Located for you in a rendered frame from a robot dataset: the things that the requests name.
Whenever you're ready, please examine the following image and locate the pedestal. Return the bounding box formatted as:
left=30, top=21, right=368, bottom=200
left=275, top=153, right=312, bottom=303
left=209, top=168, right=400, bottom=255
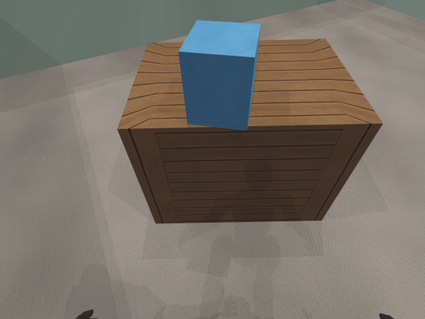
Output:
left=117, top=39, right=383, bottom=224

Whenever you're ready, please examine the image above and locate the carton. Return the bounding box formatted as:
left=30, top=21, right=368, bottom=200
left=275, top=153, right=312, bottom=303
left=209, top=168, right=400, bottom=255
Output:
left=179, top=20, right=261, bottom=131

